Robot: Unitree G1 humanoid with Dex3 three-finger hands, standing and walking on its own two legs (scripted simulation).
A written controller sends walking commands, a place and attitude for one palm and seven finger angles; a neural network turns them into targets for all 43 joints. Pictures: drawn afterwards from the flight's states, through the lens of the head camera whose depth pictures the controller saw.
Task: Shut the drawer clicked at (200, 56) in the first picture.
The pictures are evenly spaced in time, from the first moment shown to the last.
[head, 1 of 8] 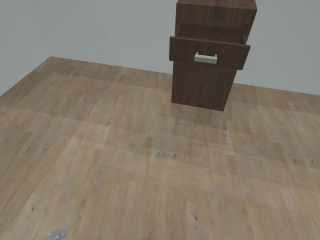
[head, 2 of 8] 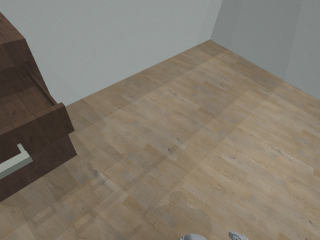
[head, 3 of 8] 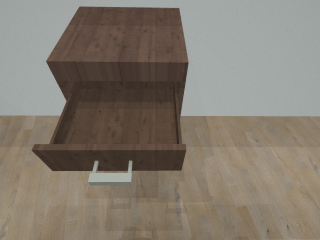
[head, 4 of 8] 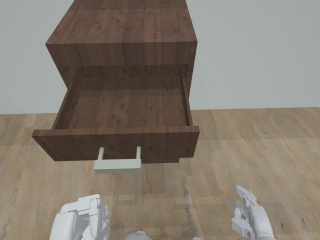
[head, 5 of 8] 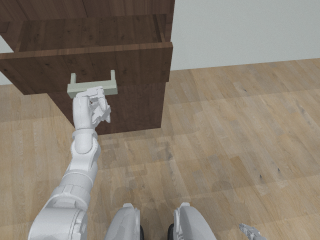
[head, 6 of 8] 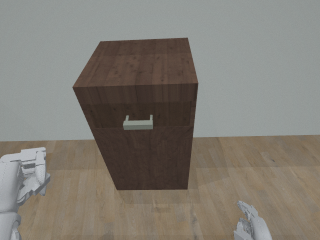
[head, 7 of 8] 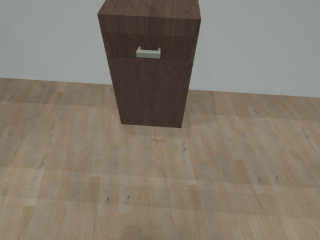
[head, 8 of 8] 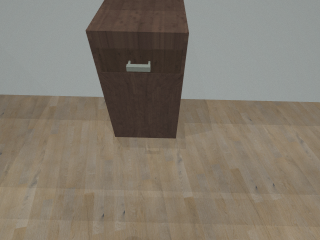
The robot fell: no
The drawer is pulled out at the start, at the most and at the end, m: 0.29 0.29 0.00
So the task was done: yes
